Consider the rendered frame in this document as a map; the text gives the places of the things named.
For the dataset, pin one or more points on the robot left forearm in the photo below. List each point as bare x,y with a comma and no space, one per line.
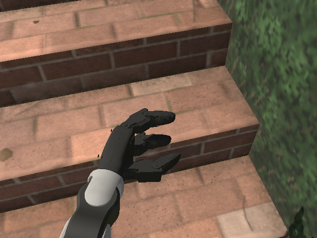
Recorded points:
97,206

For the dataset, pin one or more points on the left robot hand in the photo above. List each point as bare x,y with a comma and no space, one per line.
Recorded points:
122,145

